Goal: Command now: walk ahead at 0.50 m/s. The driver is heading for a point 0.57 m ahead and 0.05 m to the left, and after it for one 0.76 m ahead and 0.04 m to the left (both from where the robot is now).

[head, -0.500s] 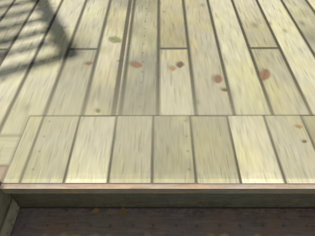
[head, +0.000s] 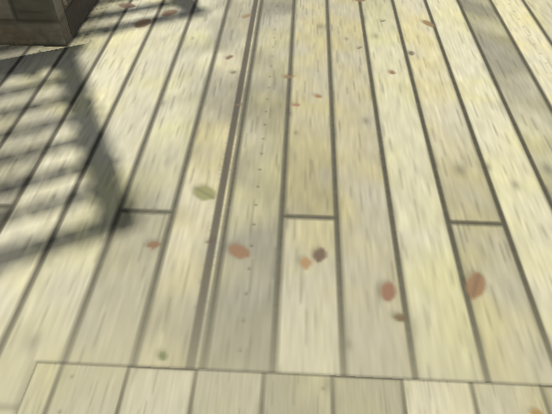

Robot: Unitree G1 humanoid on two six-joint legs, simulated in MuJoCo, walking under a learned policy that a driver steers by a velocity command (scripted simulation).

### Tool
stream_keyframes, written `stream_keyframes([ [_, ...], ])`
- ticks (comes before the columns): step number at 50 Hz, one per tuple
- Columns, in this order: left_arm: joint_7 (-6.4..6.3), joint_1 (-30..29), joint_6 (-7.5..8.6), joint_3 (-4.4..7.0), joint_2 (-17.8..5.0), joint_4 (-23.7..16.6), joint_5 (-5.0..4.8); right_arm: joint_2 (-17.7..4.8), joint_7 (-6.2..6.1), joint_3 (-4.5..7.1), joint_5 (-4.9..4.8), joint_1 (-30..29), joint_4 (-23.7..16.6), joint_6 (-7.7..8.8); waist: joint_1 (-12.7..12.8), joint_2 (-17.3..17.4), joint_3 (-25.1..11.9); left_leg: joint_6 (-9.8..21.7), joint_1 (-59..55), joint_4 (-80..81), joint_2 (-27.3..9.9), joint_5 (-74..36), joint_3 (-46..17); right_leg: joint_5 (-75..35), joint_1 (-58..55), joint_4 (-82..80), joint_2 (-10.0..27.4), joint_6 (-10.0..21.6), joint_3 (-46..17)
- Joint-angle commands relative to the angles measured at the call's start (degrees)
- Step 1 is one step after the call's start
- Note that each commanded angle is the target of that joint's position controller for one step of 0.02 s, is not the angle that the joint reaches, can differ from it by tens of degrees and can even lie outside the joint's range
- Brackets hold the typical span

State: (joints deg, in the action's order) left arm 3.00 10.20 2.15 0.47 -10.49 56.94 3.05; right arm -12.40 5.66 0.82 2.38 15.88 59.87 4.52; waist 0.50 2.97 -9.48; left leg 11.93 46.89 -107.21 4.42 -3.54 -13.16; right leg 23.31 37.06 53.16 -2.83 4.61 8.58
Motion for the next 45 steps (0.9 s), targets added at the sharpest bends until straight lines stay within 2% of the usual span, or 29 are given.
stream_keyframes([
  [1, 0.91, -0.5, 1.30, -1.72, 5.4, 3.6, 1.35, 5.3, -0.95, -1.65, 0.22, 0.0, -5.1, -1.79, -6.1, 0.6, 3.0, 4.4, 23.0, -9.0, -3.2, 0.5, -1.1, -12.5, -13.5, -29.4, 12.3, 6.7, -21.8],
  [3, 0.47, -0.4, 2.31, -1.27, 4.7, 3.5, 1.76, 5.1, -0.21, -2.10, 0.43, -1.3, -4.7, -2.22, -6.2, -1.5, 4.7, 3.2, 24.6, -7.6, -5.4, 5.0, 4.9, -8.3, -11.0, -33.0, 10.0, 7.9, -14.3],
  [4, 0.12, 3.0, 2.85, -1.67, 4.6, 4.7, 2.83, 4.3, 0.08, -2.10, 0.39, -3.6, -4.7, -2.12, -5.2, -4.8, 6.0, 3.2, 27.0, -13.9, -6.2, 6.9, 7.7, -6.1, -10.6, -34.9, 9.8, 8.8, -14.2],
  [6, 0.05, 12.5, 1.46, -2.65, 4.5, 8.7, 4.74, 6.4, -0.82, -4.41, -0.18, -14.1, -9.7, -1.94, -2.3, -5.8, 7.9, 5.6, 41.2, -25.9, -5.9, 15.1, 7.4, -4.4, -17.5, -37.6, 14.3, 10.4, -20.0],
  [8, 0.23, 14.8, 1.78, -3.01, 3.2, 9.5, 5.87, 5.2, -2.33, -5.48, -1.20, -19.4, -13.0, -1.74, -1.6, -3.0, 8.0, 5.4, 44.2, -15.0, -8.5, 13.4, 8.3, -5.8, -22.8, -39.4, 14.2, 8.7, -17.6],
  [9, 0.90, 18.4, 2.24, -3.35, 1.9, 10.4, 6.05, 2.6, -2.76, -5.31, -1.17, -24.2, -15.9, -1.91, -0.2, -0.6, 5.5, 3.3, 40.3, -0.7, -10.1, 6.8, 11.5, -6.0, -23.8, -40.8, 13.9, 8.0, -16.4],
  [11, 1.94, 21.8, 2.35, -3.48, -0.2, 9.4, 5.50, 2.1, -2.37, -5.36, -0.92, -31.5, -18.3, -3.27, 2.7, -6.3, 7.8, -0.5, 30.4, 9.2, -12.6, 9.1, 17.3, -10.4, -18.2, -48.5, 16.0, 9.6, -14.3],
  [12, 2.26, 24.3, 2.38, -3.71, 0.2, 9.5, 4.22, 2.8, -1.69, -5.55, -0.63, -34.1, -19.1, -4.20, 4.0, -7.8, 8.5, -1.3, 26.0, 12.4, -11.8, 12.2, 19.1, -13.2, -16.9, -50.2, 16.7, 10.3, -13.7],
  [13, 2.62, 19.7, 3.37, -3.84, -0.5, 6.7, 2.43, 3.9, -0.80, -5.44, 0.24, -30.5, -17.6, -4.74, 1.7, -9.8, 10.2, -2.1, 17.2, 16.4, -10.9, 13.8, 21.3, -21.5, -13.7, -50.2, 16.6, 10.0, -10.4],
  [14, 3.09, 20.5, 3.96, -3.47, -2.3, 7.3, 1.41, 4.3, -0.31, -5.54, 0.70, -30.7, -17.8, -5.15, 1.3, -9.4, 9.7, -2.5, 11.7, 19.7, -9.6, 15.1, 21.8, -34.0, -13.7, -48.4, 16.9, 10.3, -8.8],
  [15, 3.31, 21.3, 4.41, -2.67, -6.7, 6.7, 0.54, 2.6, 0.24, -4.79, 0.66, -31.1, -18.4, -4.93, -0.2, -12.3, 8.0, -3.3, 6.9, 23.9, -5.9, 21.1, 24.2, -50.8, -17.6, -48.0, 17.3, 11.6, -8.9],
  [17, 3.10, 23.4, 5.04, -0.87, -11.0, 7.4, 0.27, 1.0, 0.46, -3.66, 0.24, -27.7, -18.9, -4.15, -1.6, -14.2, 4.9, -3.9, 3.8, 35.0, -1.4, 29.4, 25.5, -79.1, -33.1, -41.4, 18.6, 11.0, -8.3],
  [18, 2.95, 22.6, 5.06, 0.21, -12.2, 7.6, 0.39, 0.5, 0.07, -3.04, 0.16, -23.3, -18.3, -3.36, -3.2, -15.2, 2.0, -2.6, -0.8, 39.1, -1.4, 28.1, 23.0, -90.8, -39.0, -35.7, 19.0, 8.6, -6.5],
  [19, 2.90, 22.1, 5.27, 1.17, -12.0, 6.8, 0.82, -2.3, -0.34, -1.78, 0.29, -15.0, -16.9, -2.66, -5.2, -12.9, -5.1, 0.0, -15.6, 37.5, -2.4, 12.0, 18.1, -96.5, -34.6, -25.9, 17.2, 5.0, -5.6],
  [20, 3.58, 27.0, 5.72, 0.60, -7.0, 7.4, 1.97, -4.0, -0.68, -1.59, -1.35, -6.9, -13.7, -2.79, -4.5, -3.9, -13.6, 4.6, -35.2, 45.0, -7.0, 16.0, 1.8, -81.6, -16.5, -14.8, 12.5, 3.5, -9.6],
  [21, 4.78, 23.8, 4.65, 0.00, -3.3, 5.9, 1.90, -7.7, -1.63, 0.00, 1.04, 6.2, -9.7, -4.02, -10.1, 4.0, -16.2, 7.0, -45.5, 62.0, -11.2, 26.9, -15.3, -49.1, -5.2, -3.1, 5.1, 3.4, -13.0],
  [22, 5.42, 19.2, 3.09, 0.57, -0.6, 6.0, 1.61, -11.1, -1.75, 1.68, 1.69, 14.2, -6.7, -3.43, -12.1, 13.2, -13.2, 9.8, -41.1, 79.5, -19.2, 39.9, -35.6, -19.6, 3.1, 31.7, -1.3, 1.9, -20.2],
  [23, 4.42, 15.7, 2.69, 1.66, -1.8, 4.6, 0.05, -8.7, -3.09, 0.65, 1.38, 11.0, -6.8, -1.09, -10.0, 11.1, -5.1, 5.4, -30.6, 82.0, -17.6, 49.6, -36.3, -25.9, 10.6, 50.1, -1.6, 2.2, -28.4],
  [24, 3.21, 13.3, 3.57, 1.41, -0.5, 3.7, 0.14, -6.8, -3.50, 0.59, 0.13, 4.7, -4.6, 0.06, -5.6, 6.9, 1.6, 2.8, -24.5, 80.8, -16.6, 46.2, -28.4, -25.7, 14.7, 55.3, -1.5, 2.8, -27.3],
  [25, 2.44, 10.4, 4.20, 0.66, -1.0, 0.5, -0.09, -3.3, -3.10, 0.31, -0.79, 0.6, -3.5, 0.33, -3.3, -0.1, 1.9, 3.5, -24.5, 79.2, -18.0, 33.4, -23.4, -24.1, 18.7, 60.7, -1.5, 3.5, -25.2],
  [27, 0.94, 5.7, 3.51, -1.00, 1.4, -2.9, -0.05, 3.9, -2.99, -1.72, -0.35, -5.7, -1.4, 0.35, 2.0, -6.5, 1.4, 0.4, -21.3, 78.7, -17.9, 18.8, -14.3, -23.1, 21.5, 58.8, 1.2, 5.7, -24.6],
  [28, 0.48, 6.5, 2.83, -0.79, 0.4, -2.8, 0.38, 5.1, -2.86, -2.16, 0.71, -6.9, -1.2, 0.94, 4.2, -6.9, 2.3, -0.7, -19.5, 79.8, -16.4, 14.4, -8.9, -25.1, 22.4, 53.2, 2.7, 5.5, -23.4],
  [31, 0.92, 3.8, 3.82, 0.57, -2.7, -2.8, 0.57, 3.8, -3.06, -1.57, 0.18, -11.4, -5.0, 3.59, 6.6, -1.8, 4.0, -2.0, -16.6, 86.4, -11.5, 6.2, 6.7, -21.5, 16.4, 42.1, 6.3, 2.6, -16.7],
  [33, 0.53, -2.0, 5.30, 1.48, -5.3, -5.3, -0.11, 1.3, -3.87, -1.38, 0.36, -9.2, -6.7, 4.12, 4.4, -1.0, 1.9, -2.5, -20.1, 88.1, -11.8, -9.1, 9.0, -19.9, 14.5, 31.9, 8.0, -1.7, -14.3],
  [35, 0.91, -6.3, 5.64, 1.52, -4.3, -7.0, -0.80, -1.5, -4.47, -0.91, 0.72, -3.5, -6.2, 4.39, 2.2, -1.6, 1.1, -3.6, -27.4, 87.1, -11.4, -22.9, 12.0, -23.8, 12.8, 15.7, 9.7, -4.9, -11.5],
  [37, 1.49, -8.0, 4.48, 0.95, -2.2, -7.4, -0.72, -4.3, -3.52, 0.66, -0.82, -1.2, -6.6, 4.23, 0.7, -0.3, 2.7, -3.5, -25.2, 88.0, -10.3, -23.3, 15.7, -27.6, 2.3, -0.6, 8.6, -6.1, -8.3],
  [39, 1.44, -11.0, 3.50, 1.90, -3.5, -8.8, -0.84, -6.6, -2.78, 1.91, -1.22, 2.1, -5.9, 4.55, 0.1, 1.2, 5.3, -2.8, -27.9, 89.0, -13.2, -22.7, 13.4, -30.2, -1.2, -7.3, 6.3, -6.2, -6.7],
  [43, -0.70, -14.7, 3.24, 3.21, -5.5, -10.6, -0.98, -4.0, -2.13, 2.78, -1.99, 1.3, -5.9, 4.73, -0.3, 1.6, 5.6, -3.5, -44.0, 83.3, -17.0, -23.7, 9.3, -27.5, -0.2, -22.3, 7.0, -4.4, -8.8],
  [45, -1.86, -12.4, 4.76, 4.27, -7.3, -9.8, -2.57, -1.0, -1.70, 2.38, -3.32, 0.8, -6.5, 3.85, 0.1, -2.1, 1.1, -6.2, -43.8, 77.6, -11.9, -23.1, 11.5, -44.0, -14.1, -29.5, 6.0, 0.4, -7.5],
])
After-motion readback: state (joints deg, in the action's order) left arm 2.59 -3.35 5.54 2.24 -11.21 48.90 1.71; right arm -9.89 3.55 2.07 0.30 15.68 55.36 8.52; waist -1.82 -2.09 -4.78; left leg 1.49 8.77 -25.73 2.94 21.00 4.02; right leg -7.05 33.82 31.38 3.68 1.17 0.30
